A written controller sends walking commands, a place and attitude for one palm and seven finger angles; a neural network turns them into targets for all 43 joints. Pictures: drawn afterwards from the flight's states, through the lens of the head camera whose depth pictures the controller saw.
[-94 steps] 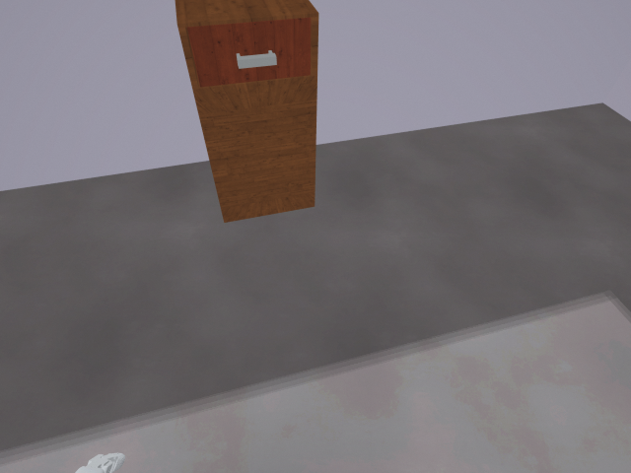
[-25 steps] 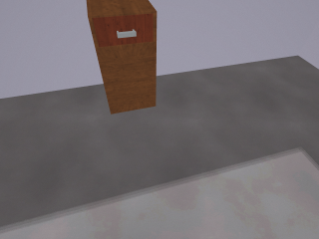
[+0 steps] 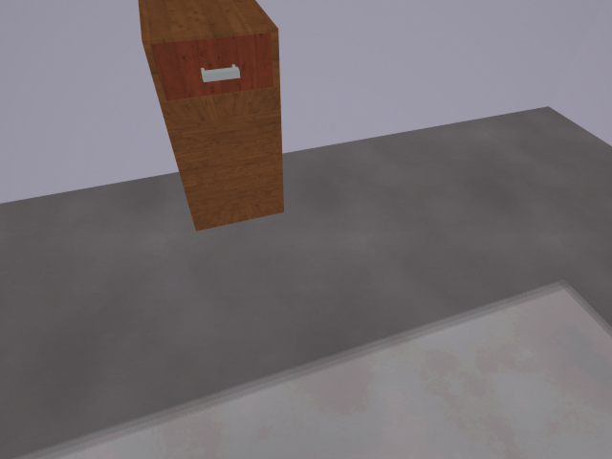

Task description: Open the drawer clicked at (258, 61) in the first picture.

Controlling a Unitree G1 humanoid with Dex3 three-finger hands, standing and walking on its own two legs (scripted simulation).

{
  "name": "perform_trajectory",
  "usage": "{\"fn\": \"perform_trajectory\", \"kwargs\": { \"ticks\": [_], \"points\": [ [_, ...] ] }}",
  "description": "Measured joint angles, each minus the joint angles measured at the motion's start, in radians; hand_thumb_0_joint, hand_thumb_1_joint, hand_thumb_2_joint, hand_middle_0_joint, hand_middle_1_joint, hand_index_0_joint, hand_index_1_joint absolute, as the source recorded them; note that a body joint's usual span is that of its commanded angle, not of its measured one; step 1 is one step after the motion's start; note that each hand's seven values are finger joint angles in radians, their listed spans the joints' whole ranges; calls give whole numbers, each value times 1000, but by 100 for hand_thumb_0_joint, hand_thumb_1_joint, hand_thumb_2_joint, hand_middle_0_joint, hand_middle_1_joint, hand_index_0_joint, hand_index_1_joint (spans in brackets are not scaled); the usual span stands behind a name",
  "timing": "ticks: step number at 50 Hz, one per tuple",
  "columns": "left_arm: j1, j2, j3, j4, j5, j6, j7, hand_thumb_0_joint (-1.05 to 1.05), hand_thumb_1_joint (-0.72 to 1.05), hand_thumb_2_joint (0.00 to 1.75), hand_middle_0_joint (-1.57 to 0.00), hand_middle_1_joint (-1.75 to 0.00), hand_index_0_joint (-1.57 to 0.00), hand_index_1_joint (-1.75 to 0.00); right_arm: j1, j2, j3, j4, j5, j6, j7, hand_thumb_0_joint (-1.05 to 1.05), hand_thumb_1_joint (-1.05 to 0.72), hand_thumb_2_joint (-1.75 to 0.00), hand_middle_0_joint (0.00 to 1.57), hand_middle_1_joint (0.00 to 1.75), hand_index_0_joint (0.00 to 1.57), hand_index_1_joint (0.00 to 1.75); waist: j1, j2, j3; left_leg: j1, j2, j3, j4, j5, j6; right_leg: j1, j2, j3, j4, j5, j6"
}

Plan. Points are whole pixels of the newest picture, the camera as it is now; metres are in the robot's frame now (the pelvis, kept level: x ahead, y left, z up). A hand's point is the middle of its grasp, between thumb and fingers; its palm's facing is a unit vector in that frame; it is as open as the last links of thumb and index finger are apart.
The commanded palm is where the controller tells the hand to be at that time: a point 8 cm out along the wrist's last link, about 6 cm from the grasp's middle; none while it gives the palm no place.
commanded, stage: walk to a spot facing it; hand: left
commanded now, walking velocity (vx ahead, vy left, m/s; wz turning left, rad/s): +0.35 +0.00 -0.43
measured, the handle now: (219, 71) +1.22 +0.37 -0.04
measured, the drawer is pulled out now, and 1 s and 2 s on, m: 0.00 0.00 0.00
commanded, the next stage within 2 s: turn to face it in 1.12 s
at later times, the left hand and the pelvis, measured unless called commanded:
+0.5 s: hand out of the picture +0.11 +0.21 -0.19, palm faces -0.07 -0.99 -0.15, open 7.4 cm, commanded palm none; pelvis +0.19 +0.03 -0.02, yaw -10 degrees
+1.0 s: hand (293, 245) +0.59 +0.07 -0.16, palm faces -0.49 -0.85 -0.18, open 7.4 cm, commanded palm none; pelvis +0.38 -0.02 -0.01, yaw -26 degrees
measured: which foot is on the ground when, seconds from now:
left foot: down 0.00-0.12, up 0.14-0.44, down 0.46-1.00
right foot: down 0.00-0.46, up 0.48-1.00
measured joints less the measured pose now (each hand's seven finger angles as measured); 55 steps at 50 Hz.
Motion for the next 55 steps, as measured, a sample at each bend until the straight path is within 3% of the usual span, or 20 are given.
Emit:
{"fn": "perform_trajectory", "kwargs": {
  "ticks": [3,6,8,10,13,15,18,22,23,25,28,31,34,38,43,48,50,52,53,55],
  "points": [
    [51,-26,10,-3,0,-7,-6,1,91,90,-20,-30,-20,-30,54,26,-9,-5,2,-12,-1,0,-90,-90,20,30,20,30,-3,-9,3,-2,7,23,59,-63,-10,-28,6,13,91,-56,-5],
    [81,-60,18,0,2,-19,-9,1,91,90,-20,-30,-20,-30,102,36,-20,5,3,-20,-5,0,-90,-90,20,30,20,30,-6,16,13,3,38,31,123,-130,-25,-21,12,-40,130,-114,-6],
    [87,-78,21,-4,3,-46,-2,1,91,90,-20,-30,-20,-30,120,45,-24,23,5,-8,-7,1,-90,-90,20,30,20,30,-9,31,22,-70,58,15,298,-161,-16,-5,26,-61,132,-132,-25],
    [109,-95,19,-10,2,-76,16,1,91,89,-20,-30,-20,-30,108,55,-22,39,2,7,-5,1,-90,-90,20,30,20,30,14,21,33,-170,38,-7,521,-172,-14,29,27,-48,97,-129,-30],
    [159,-123,12,2,7,-88,34,1,91,89,-20,-30,-20,-30,56,62,-29,19,-1,9,1,1,-90,-90,20,30,20,30,27,11,43,-304,31,-3,643,-117,-22,101,25,-12,-6,-99,-27],
    [188,-138,8,23,10,-84,38,1,91,89,-20,-30,-20,-30,8,68,-35,-16,1,7,8,1,-90,-90,20,30,20,30,23,5,44,-377,38,5,604,-58,-30,145,16,12,-76,-79,-21],
    [211,-148,6,55,10,-76,38,1,91,89,-21,-30,-20,-30,-69,82,-39,-75,8,-7,20,1,-90,-90,20,30,20,30,19,-5,54,-429,47,11,433,44,-29,205,0,47,-157,-66,-5],
    [215,-132,20,76,4,-70,35,1,90,89,-21,-30,-20,-30,-141,103,-31,-135,13,-43,24,1,-90,-90,20,30,20,30,22,-26,75,-361,22,26,167,148,-4,264,-24,79,-152,-119,19],
    [221,-128,27,77,1,-69,35,1,90,89,-21,-30,-20,-30,-146,104,-27,-146,11,-57,21,1,-90,-90,20,30,20,30,23,-24,74,-317,19,30,111,168,5,251,-20,83,-82,-154,17],
    [199,-110,43,78,-8,-56,31,1,90,89,-21,-30,-20,-30,-153,113,-25,-155,1,-78,10,0,-90,-90,20,30,20,30,19,-31,81,-303,26,52,163,163,46,138,-12,55,230,-193,-2],
    [130,-73,57,54,-3,-39,27,1,91,89,-20,-30,-20,-30,-119,131,-20,-135,-1,-75,-1,0,-90,-90,20,30,20,30,27,-47,74,-232,29,98,164,74,56,-72,-25,-21,641,-126,-19],
    [52,-48,71,-2,9,-30,16,1,91,90,-20,-30,-20,-30,-54,142,-29,-98,1,-74,-14,0,-91,-90,20,30,20,30,28,-48,56,-146,21,128,67,86,52,-235,-67,-93,733,-23,-12],
    [-7,-44,83,-57,14,-24,8,1,91,90,-20,-30,-19,-30,0,116,-54,-78,3,-82,-27,-2,-95,-90,21,30,20,30,18,-49,34,-72,6,167,-28,95,59,-351,-104,-113,692,69,6],
    [-76,-47,86,-98,18,-11,-6,1,91,90,-20,-30,-19,-30,70,84,-56,-48,0,-82,-24,-2,-94,-90,20,30,20,30,-4,-42,25,19,-7,207,-117,88,57,-423,-142,-118,572,160,32],
    [-150,-55,76,-113,18,4,-19,1,91,90,-20,-30,-19,-30,148,75,-49,-21,-3,-79,-20,-1,-92,-90,20,30,20,30,-42,-29,51,123,0,253,-170,47,32,-407,-161,-140,349,201,41],
    [-213,-69,62,-119,14,7,-25,1,91,90,-20,-30,-19,-30,216,85,-40,2,-11,-65,-17,0,-91,-90,20,30,20,30,-84,-8,90,205,36,304,-158,-33,-17,-340,-130,-183,180,149,10],
    [-231,-75,55,-127,13,-5,-26,1,91,90,-20,-30,-19,-30,243,90,-37,12,-11,-57,-15,0,-91,-90,20,30,20,30,-94,7,104,221,70,322,-107,-84,-42,-292,-98,-209,120,102,-17],
    [-233,-69,48,-138,14,-34,-27,1,91,90,-20,-30,-20,-30,273,104,-31,24,-3,-43,-7,0,-91,-90,20,30,20,30,-89,0,106,175,120,318,87,-135,-51,-217,-73,-226,40,141,-56],
    [-233,-68,48,-142,10,-51,-22,1,91,90,-20,-30,-20,-30,269,109,-29,29,4,-31,-3,1,-91,-90,20,30,20,30,-81,-3,112,104,135,264,274,-154,-51,-225,-65,-222,77,148,-70],
    [-218,-72,42,-140,-4,-65,-10,1,91,90,-20,-30,-20,-30,231,110,-30,30,11,-13,-4,1,-90,-90,20,30,20,30,-78,0,127,-52,120,124,610,-144,-43,-208,-46,-213,117,103,-78]
  ]
}}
